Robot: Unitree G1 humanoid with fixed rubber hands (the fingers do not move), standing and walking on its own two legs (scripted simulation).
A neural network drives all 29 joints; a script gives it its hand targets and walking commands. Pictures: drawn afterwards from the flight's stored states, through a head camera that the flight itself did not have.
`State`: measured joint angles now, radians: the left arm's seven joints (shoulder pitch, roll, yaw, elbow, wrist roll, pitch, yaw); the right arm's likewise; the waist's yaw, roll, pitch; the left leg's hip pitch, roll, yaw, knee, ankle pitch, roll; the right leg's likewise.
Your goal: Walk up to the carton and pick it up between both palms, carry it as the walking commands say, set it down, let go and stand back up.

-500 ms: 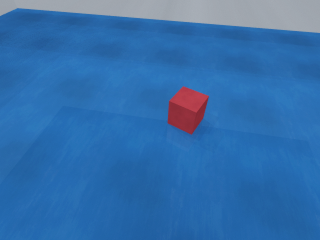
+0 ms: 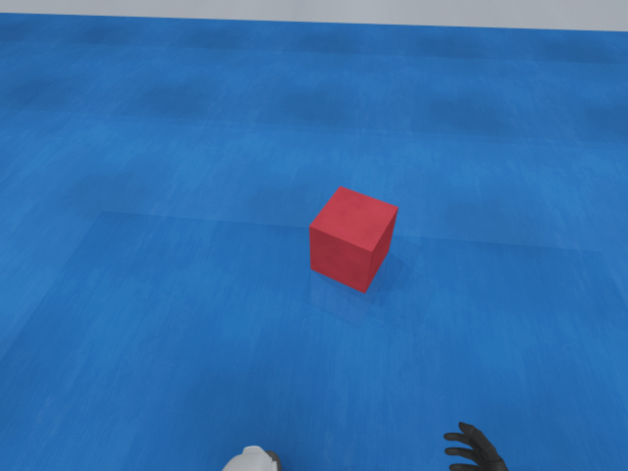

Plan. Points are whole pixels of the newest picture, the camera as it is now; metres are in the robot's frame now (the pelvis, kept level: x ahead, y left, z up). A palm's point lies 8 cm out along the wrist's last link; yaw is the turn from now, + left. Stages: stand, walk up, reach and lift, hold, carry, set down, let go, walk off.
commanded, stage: walk up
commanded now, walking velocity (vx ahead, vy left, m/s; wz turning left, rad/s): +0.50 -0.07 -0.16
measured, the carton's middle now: (352, 239) +1.02 -0.05 -0.64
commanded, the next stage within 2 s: none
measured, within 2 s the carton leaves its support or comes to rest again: neither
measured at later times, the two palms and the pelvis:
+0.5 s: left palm (223, 306) +0.41 +0.20 -0.12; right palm out of the picture +0.15 -0.25 -0.13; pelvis +0.26 -0.02 +0.01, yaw -3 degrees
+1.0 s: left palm (224, 326) +0.38 +0.20 -0.13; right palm (473, 258) +0.55 -0.26 -0.12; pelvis +0.46 -0.03 +0.01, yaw -1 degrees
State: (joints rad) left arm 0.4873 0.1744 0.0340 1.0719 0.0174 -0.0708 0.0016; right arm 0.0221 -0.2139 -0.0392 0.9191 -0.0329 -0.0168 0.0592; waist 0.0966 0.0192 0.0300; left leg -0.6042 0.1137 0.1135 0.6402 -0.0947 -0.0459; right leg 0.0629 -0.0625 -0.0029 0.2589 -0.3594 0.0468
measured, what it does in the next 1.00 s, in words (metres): walks ahead: left foot, then right foot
